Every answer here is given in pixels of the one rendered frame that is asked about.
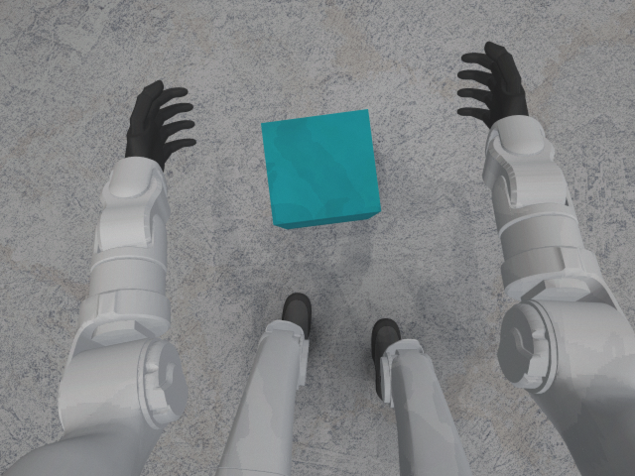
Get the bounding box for carton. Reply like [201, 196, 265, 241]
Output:
[261, 109, 381, 229]

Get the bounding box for right robot upper arm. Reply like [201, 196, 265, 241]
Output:
[497, 299, 635, 476]

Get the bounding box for robot right foot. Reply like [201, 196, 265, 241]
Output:
[371, 318, 401, 401]

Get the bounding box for robot left foot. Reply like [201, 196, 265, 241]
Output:
[282, 293, 312, 340]

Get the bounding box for robot left hand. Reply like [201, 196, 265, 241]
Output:
[125, 80, 196, 172]

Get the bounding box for left robot forearm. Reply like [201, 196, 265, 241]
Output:
[58, 157, 171, 430]

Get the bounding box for robot right hand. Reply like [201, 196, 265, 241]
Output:
[457, 42, 529, 129]

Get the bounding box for robot foot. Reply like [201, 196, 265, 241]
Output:
[371, 318, 401, 401]
[282, 293, 312, 340]

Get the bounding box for left robot upper arm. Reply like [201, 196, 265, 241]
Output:
[2, 337, 189, 476]

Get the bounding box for right robot forearm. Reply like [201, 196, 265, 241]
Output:
[482, 115, 635, 337]

